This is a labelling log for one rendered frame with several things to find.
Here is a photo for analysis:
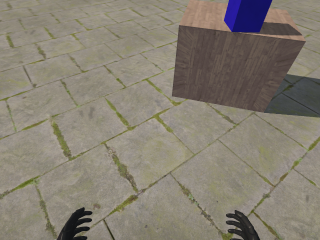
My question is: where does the robot right hand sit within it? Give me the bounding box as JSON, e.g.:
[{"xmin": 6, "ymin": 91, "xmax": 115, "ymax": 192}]
[{"xmin": 226, "ymin": 210, "xmax": 260, "ymax": 240}]

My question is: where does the robot left hand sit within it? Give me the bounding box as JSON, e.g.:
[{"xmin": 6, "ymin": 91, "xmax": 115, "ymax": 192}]
[{"xmin": 57, "ymin": 207, "xmax": 93, "ymax": 240}]

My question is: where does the carton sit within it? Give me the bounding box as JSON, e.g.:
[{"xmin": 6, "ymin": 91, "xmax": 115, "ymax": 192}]
[{"xmin": 224, "ymin": 0, "xmax": 272, "ymax": 33}]

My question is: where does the pedestal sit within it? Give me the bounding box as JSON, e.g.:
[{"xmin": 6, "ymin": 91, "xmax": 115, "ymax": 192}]
[{"xmin": 172, "ymin": 0, "xmax": 306, "ymax": 113}]

